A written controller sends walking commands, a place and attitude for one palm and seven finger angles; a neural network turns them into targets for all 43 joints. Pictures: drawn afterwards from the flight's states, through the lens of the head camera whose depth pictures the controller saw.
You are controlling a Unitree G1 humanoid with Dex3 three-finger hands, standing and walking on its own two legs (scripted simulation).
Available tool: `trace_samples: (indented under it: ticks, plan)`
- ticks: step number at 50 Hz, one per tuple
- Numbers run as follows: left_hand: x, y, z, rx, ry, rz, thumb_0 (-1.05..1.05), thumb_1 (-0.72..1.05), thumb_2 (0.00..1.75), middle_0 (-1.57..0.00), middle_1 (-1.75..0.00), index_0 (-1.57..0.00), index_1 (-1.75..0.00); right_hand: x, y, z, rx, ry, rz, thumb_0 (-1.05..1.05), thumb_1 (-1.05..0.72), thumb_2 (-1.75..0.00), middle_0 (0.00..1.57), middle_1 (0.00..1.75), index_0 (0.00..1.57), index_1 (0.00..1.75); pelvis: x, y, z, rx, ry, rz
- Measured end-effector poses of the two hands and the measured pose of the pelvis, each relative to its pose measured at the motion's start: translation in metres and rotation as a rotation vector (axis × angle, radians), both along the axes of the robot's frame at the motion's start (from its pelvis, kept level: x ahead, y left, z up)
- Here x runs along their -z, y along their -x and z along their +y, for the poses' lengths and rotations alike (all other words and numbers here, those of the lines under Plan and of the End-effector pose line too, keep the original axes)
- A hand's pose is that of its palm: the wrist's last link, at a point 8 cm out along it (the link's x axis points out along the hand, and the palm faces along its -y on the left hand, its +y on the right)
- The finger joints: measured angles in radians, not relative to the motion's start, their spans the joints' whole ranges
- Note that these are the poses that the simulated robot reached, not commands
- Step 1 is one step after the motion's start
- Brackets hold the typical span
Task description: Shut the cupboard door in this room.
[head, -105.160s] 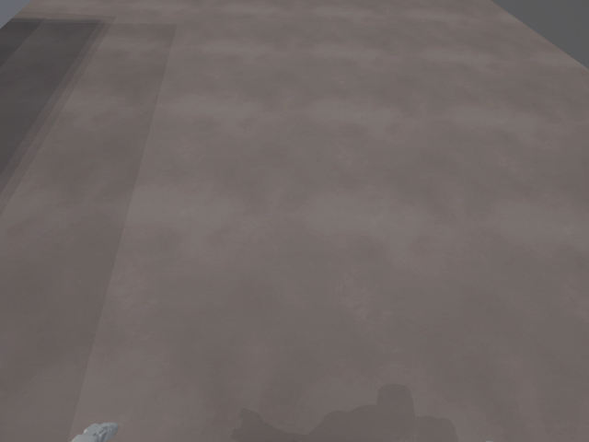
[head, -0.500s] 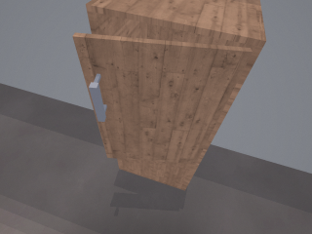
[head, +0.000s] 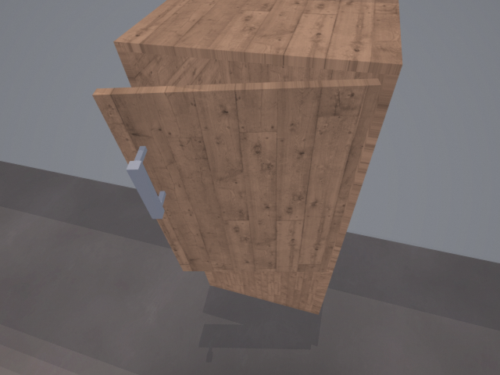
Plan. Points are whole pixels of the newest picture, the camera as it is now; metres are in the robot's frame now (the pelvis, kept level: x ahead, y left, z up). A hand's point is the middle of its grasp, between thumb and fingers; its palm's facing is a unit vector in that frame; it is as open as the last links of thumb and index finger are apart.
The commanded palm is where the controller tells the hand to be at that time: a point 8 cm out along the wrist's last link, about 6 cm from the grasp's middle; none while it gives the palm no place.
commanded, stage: come to a stop and stand still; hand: left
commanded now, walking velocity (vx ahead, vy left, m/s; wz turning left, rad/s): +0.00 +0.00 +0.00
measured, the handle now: (150, 183) +0.42 +0.22 +0.07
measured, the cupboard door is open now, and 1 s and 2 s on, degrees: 15 15 15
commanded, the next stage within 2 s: look again from close up in 0.58 s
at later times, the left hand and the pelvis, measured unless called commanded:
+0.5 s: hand out of the picture +0.05 +0.16 -0.17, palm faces +0.02 -0.97 -0.24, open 7.3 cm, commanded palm none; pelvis +0.02 -0.03 +0.00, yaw +0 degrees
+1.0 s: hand out of the picture +0.02 +0.14 -0.17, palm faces +0.04 -0.98 -0.21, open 7.3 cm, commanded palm none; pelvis +0.02 -0.03 +0.00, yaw +0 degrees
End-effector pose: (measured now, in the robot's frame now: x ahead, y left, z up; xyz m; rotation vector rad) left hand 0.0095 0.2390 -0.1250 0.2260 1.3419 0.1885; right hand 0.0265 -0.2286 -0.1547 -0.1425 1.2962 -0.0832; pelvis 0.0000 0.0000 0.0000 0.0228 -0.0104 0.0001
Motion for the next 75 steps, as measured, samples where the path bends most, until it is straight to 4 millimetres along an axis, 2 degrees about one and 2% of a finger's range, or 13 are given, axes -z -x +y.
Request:
trace_samples:
  ticks: [8, 16, 34, 48, 68, 75]
  plan:
    - [0.005, -0.028, -0.020, 0.011, 0.025, -0.030, 0.00, 0.92, 0.90, -0.20, -0.30, -0.21, -0.30, -0.001, 0.016, -0.004, 0.024, -0.004, 0.083, 0.01, -0.91, -0.90, 0.20, 0.30, 0.20, 0.30, -0.001, -0.009, -0.012, -0.003, 0.002, -0.001]
    - [0.006, -0.038, -0.029, 0.008, 0.028, -0.029, 0.00, 0.92, 0.90, -0.20, -0.30, -0.21, -0.30, -0.001, 0.021, -0.005, 0.041, -0.014, 0.119, 0.01, -0.91, -0.90, 0.20, 0.30, 0.20, 0.30, -0.002, -0.016, -0.021, -0.003, 0.005, 0.000]
    - [0.010, -0.016, -0.043, -0.034, 0.043, 0.033, 0.00, 0.92, 0.90, -0.20, -0.30, -0.20, -0.30, -0.003, 0.009, -0.015, 0.038, -0.002, 0.115, 0.01, -0.91, -0.90, 0.20, 0.30, 0.20, 0.30, -0.003, -0.022, -0.031, -0.006, 0.010, -0.008]
    - [0.013, -0.002, -0.050, -0.048, 0.064, 0.061, 0.00, 0.92, 0.90, -0.20, -0.30, -0.20, -0.30, -0.005, 0.015, -0.014, 0.038, -0.001, 0.131, 0.01, -0.91, -0.90, 0.20, 0.30, 0.20, 0.30, -0.003, -0.020, -0.033, -0.007, 0.012, -0.008]
    - [0.014, -0.001, -0.046, -0.055, 0.062, 0.059, 0.01, 0.92, 0.90, -0.20, -0.30, -0.20, -0.30, -0.005, 0.027, -0.001, 0.050, -0.016, 0.154, 0.01, -0.91, -0.90, 0.20, 0.30, 0.20, 0.30, -0.003, -0.017, -0.029, -0.007, 0.010, -0.007]
    - [0.014, -0.002, -0.036, -0.055, 0.034, 0.030, 0.01, 0.92, 0.90, -0.20, -0.30, -0.20, -0.30, 0.000, 0.026, -0.006, 0.064, -0.003, 0.136, 0.01, -0.91, -0.90, 0.20, 0.30, 0.20, 0.30, 0.001, -0.005, -0.024, 0.000, 0.008, -0.005]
